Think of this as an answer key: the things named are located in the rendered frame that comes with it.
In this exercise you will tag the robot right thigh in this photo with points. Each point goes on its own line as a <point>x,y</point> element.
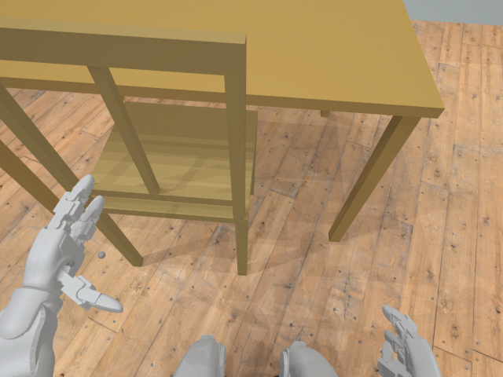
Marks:
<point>300,361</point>

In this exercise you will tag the table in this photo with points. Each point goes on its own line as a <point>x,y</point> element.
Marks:
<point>359,56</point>

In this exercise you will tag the robot right hand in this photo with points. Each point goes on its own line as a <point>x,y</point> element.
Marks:
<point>415,356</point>

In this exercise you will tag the robot thigh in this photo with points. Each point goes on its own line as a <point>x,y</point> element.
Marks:
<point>204,358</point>
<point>300,361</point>

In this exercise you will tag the robot left thigh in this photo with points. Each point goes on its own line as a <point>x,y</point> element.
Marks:
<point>204,358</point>

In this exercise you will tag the robot left hand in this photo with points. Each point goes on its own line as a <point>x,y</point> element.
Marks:
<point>46,266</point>

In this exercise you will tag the left robot forearm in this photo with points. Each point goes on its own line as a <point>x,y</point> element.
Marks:
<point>27,327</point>

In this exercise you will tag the chair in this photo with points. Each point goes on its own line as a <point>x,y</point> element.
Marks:
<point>160,160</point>

